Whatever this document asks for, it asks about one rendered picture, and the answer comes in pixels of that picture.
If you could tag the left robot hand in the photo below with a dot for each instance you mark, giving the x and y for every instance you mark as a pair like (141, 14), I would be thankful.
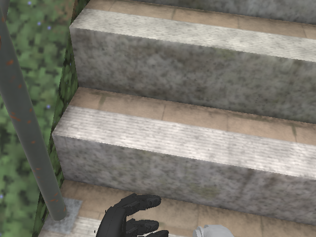
(114, 222)

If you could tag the right robot thigh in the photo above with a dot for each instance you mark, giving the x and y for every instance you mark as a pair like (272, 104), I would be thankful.
(212, 230)

